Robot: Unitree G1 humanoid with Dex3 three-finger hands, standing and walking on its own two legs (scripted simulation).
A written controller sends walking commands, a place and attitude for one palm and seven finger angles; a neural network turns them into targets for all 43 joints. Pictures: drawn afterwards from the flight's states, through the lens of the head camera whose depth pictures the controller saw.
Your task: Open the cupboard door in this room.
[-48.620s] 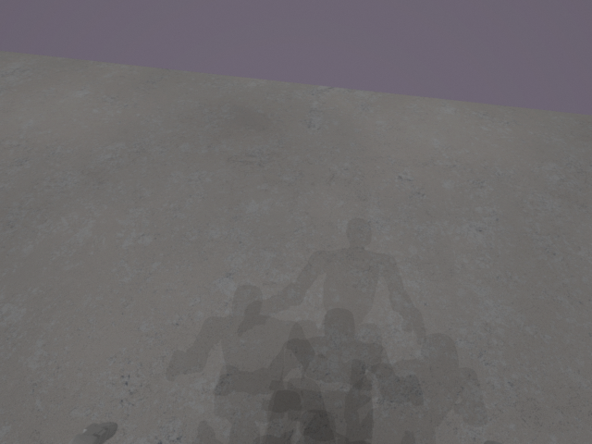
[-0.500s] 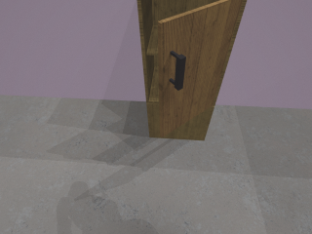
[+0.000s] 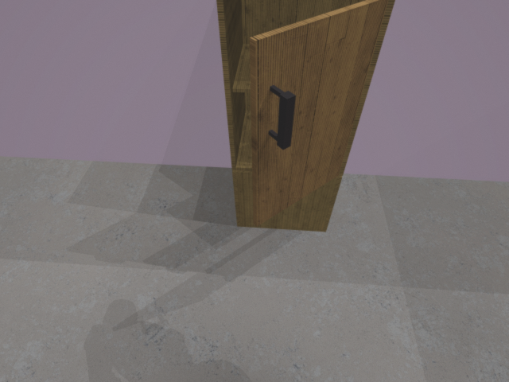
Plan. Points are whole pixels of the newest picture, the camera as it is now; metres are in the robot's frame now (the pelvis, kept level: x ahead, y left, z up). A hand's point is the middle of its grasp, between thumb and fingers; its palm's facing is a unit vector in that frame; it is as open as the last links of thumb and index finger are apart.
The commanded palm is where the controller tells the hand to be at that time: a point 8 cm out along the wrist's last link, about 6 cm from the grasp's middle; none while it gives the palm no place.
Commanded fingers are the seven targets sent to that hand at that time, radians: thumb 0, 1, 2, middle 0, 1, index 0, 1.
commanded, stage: look to check the result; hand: left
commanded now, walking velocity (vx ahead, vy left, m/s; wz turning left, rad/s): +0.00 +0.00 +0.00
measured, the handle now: (279, 117) +0.63 -0.02 +0.07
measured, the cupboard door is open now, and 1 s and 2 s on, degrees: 41 41 41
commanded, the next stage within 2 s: walk to a spot facing it in 0.50 s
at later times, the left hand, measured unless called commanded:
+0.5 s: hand out of the picture +0.01 +0.16 -0.17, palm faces +0.03 -0.98 -0.19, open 7.4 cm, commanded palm none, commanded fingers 0.00 0.90 0.90 -0.20 -0.30 -0.20 -0.30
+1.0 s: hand out of the picture +0.06 +0.19 -0.18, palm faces -0.09 -0.97 -0.24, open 7.4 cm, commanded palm none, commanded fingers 0.00 0.90 0.90 -0.20 -0.30 -0.20 -0.30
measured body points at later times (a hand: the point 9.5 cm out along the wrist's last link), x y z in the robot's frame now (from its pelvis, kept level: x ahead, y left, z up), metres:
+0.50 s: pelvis +0.01 +0.00 +0.00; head +0.03 -0.01 +0.45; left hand +0.01 +0.22 -0.16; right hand +0.02 -0.23 -0.16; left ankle +0.04 +0.12 -0.74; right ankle -0.01 -0.11 -0.74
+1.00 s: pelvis +0.01 +0.00 -0.01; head +0.06 -0.02 +0.44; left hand +0.07 +0.24 -0.16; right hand +0.02 -0.25 -0.17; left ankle +0.04 +0.12 -0.74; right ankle -0.02 -0.10 -0.73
